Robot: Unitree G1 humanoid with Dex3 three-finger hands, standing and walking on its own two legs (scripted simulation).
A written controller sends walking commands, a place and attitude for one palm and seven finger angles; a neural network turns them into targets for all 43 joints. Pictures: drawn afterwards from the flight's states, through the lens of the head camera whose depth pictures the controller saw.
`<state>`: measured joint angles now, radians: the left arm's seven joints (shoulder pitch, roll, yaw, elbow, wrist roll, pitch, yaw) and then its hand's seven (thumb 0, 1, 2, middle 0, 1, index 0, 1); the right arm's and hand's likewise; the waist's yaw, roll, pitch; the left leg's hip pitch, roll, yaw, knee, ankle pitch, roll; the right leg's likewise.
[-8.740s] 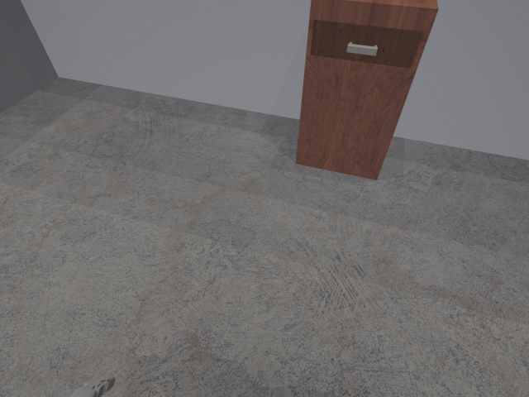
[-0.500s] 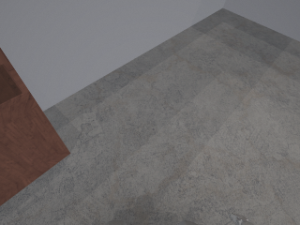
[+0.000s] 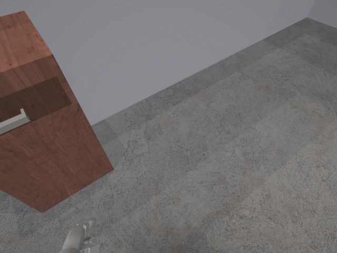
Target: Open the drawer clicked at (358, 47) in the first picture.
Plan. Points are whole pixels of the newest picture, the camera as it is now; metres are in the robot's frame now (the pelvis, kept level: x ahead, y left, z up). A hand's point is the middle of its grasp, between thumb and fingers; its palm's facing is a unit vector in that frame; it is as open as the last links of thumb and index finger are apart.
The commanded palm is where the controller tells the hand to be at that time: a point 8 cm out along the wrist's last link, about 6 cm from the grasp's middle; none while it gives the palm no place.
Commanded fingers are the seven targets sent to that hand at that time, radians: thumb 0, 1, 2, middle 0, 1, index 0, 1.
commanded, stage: turn to face it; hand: left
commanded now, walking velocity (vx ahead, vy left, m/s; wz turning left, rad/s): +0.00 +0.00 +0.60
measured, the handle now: (8, 120) +0.55 +0.56 -0.06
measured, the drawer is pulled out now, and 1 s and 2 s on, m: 0.00 0.00 0.00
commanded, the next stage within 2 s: take the last steps up to it in 0.88 s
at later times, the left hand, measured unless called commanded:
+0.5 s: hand out of the picture -0.07 +0.22 -0.18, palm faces +0.37 -0.89 -0.27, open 7.4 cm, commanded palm none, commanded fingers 0.00 0.90 0.90 -0.20 -0.30 -0.20 -0.30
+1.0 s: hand out of the picture -0.05 +0.21 -0.15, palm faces +0.47 -0.84 -0.28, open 7.4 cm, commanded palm none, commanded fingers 0.00 0.90 0.90 -0.20 -0.30 -0.20 -0.30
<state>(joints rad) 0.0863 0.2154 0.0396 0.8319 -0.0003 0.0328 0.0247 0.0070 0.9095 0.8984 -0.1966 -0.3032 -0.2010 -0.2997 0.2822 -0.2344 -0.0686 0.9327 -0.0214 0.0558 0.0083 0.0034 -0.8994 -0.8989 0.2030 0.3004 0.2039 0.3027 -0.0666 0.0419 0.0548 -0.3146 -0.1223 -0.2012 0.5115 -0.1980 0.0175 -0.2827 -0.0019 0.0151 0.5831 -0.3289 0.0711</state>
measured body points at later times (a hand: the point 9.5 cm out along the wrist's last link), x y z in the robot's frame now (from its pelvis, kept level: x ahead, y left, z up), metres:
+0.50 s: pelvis -0.03 +0.01 -0.01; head +0.01 +0.03 +0.44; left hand -0.09 +0.27 -0.15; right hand +0.17 -0.21 -0.14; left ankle -0.07 +0.12 -0.74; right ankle +0.00 -0.12 -0.73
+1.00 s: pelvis -0.04 -0.01 +0.00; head -0.02 -0.03 +0.44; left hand -0.07 +0.25 -0.13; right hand +0.11 -0.20 -0.17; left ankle -0.07 +0.12 -0.73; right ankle +0.02 -0.10 -0.74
